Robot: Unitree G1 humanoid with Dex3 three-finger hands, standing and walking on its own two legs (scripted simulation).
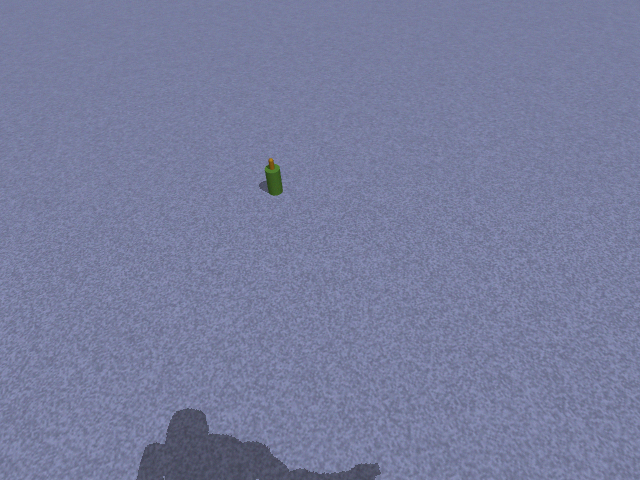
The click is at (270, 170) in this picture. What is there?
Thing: necked bottle
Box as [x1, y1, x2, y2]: [265, 158, 282, 195]
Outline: 270,158 269,164 265,167 265,173 269,193 276,195 282,191 280,173 278,165 274,164 272,159
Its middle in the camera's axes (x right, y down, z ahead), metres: -0.22 -0.28 +1.84
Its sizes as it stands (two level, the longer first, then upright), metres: 0.069 0.069 0.191
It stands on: the floor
